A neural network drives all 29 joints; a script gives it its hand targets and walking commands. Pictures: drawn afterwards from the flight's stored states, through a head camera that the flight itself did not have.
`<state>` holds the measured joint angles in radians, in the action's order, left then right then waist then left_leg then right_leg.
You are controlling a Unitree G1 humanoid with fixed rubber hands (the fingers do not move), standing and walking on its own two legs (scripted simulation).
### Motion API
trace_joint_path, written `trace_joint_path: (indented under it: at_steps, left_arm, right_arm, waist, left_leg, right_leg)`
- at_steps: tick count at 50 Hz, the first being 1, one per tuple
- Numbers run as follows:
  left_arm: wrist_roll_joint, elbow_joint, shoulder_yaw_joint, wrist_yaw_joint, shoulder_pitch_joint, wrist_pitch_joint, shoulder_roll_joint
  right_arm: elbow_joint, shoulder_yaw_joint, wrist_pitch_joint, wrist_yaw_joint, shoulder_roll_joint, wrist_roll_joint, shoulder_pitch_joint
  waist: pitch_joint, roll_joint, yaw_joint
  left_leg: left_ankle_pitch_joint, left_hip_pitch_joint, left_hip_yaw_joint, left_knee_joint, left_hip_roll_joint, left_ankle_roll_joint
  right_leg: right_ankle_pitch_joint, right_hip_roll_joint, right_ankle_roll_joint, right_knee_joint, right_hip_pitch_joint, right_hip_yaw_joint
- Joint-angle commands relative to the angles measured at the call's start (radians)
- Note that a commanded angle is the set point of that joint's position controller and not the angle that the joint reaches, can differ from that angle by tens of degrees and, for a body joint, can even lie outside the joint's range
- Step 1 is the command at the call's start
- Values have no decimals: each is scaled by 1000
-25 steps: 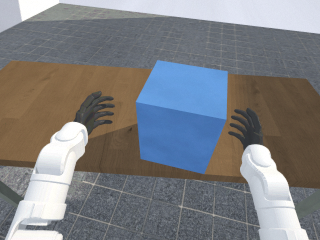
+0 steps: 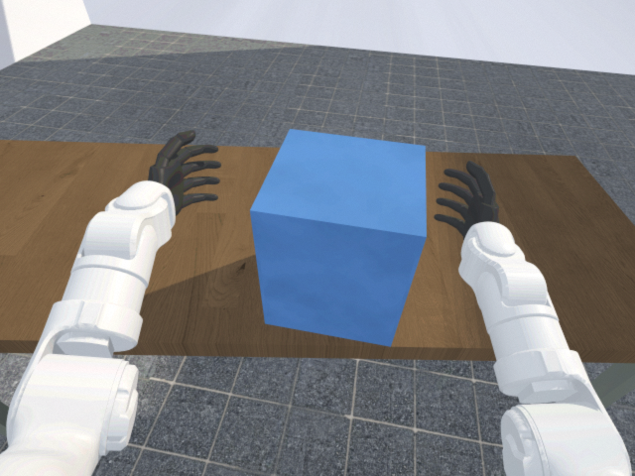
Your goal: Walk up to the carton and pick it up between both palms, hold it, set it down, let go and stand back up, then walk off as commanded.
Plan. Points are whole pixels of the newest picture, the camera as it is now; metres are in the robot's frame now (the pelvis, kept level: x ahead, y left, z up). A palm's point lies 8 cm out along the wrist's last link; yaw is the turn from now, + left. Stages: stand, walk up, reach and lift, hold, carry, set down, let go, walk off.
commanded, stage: reach and lift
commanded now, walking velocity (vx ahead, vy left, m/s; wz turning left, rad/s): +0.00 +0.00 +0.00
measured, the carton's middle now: (340, 239) +0.46 -0.07 +0.05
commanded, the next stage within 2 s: none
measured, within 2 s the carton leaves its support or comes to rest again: neither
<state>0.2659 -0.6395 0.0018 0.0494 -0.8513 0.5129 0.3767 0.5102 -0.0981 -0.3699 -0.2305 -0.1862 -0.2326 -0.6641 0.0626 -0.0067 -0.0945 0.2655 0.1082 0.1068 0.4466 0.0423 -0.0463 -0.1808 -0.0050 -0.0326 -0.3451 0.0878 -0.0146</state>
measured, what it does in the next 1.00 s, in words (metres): stands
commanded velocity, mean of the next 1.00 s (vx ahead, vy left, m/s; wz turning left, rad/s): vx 0.00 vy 0.00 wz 0.00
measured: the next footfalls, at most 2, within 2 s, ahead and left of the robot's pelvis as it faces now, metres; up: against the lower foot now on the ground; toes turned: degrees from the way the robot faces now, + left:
none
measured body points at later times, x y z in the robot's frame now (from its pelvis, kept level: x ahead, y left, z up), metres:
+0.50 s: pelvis +0.01 +0.00 +0.00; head +0.02 +0.01 +0.45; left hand +0.50 +0.14 +0.22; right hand +0.43 -0.24 +0.18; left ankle -0.01 +0.15 -0.74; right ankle +0.01 -0.15 -0.74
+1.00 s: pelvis +0.00 +0.00 +0.00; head +0.04 +0.01 +0.45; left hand +0.49 +0.15 +0.13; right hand +0.43 -0.25 +0.12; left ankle -0.01 +0.15 -0.74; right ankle +0.01 -0.15 -0.74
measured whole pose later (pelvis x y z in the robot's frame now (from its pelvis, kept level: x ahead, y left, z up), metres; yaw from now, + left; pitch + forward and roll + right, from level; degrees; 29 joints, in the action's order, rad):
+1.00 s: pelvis +0.00 +0.00 +0.00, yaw -1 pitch +10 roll -2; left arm 0.32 -1.52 0.07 0.02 -1.18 -0.07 0.34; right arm 1.25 -0.12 0.01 -0.17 -0.21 -0.23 -1.03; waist -0.11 0.01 -0.13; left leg 0.22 0.41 0.11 0.45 0.05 -0.06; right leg -0.14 0.00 -0.03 -0.35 0.39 -0.02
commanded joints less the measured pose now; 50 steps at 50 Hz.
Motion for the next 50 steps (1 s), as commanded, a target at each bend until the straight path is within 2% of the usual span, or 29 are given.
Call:
trace_joint_path:
  at_steps: [1,8,16,19,26,30,39,44,50]
  left_arm:
    - [15,31,28,-21,-614,-123,218]
    - [32,-167,99,-37,-755,-188,191]
    - [47,-360,139,-47,-860,-252,172]
    - [56,-411,146,-48,-888,-276,175]
    - [41,-521,150,-36,-848,-334,143]
    - [43,-536,159,-30,-812,-396,112]
    - [41,-667,181,-21,-772,-548,57]
    - [60,-708,208,-22,-775,-631,33]
    - [60,-759,215,-26,-778,-704,27]
  right_arm:
    - [-28,-150,78,10,-245,-5,-634]
    - [149,-160,133,17,-258,30,-787]
    - [323,-116,182,12,-270,20,-902]
    - [356,-99,196,11,-274,16,-937]
    - [461,-63,232,11,-244,16,-905]
    - [453,-56,278,14,-222,26,-879]
    - [544,-35,363,37,-168,34,-799]
    - [576,-19,416,52,-149,27,-771]
    - [625,-1,460,63,-123,29,-745]
  waist:
    - [-517,56,-139]
    - [-595,70,-151]
    - [-658,70,-156]
    - [-677,63,-156]
    - [-663,49,-156]
    - [-677,41,-158]
    - [-725,67,-150]
    - [-797,92,-148]
    - [-825,86,-145]
  left_leg:
    - [-240,45,-119,-83,-46,-9]
    - [-295,6,-109,-42,-42,-27]
    - [-396,-23,-111,-4,-43,-46]
    - [-418,-18,-110,1,-44,-48]
    - [-447,-23,-112,7,-48,-48]
    - [-457,-28,-119,13,-45,-47]
    - [-436,-3,-115,40,-34,-52]
    - [-442,17,-112,64,-30,-63]
    - [-393,86,-113,76,-39,-60]
  right_leg:
    - [430,65,17,-7,-77,54]
    - [444,81,24,-4,-1,72]
    - [532,89,27,-6,32,88]
    - [565,87,26,-9,31,91]
    - [606,82,25,-5,43,94]
    - [589,79,24,-6,74,100]
    - [452,70,33,-7,203,117]
    - [416,64,36,-25,259,123]
    - [395,54,32,-52,274,121]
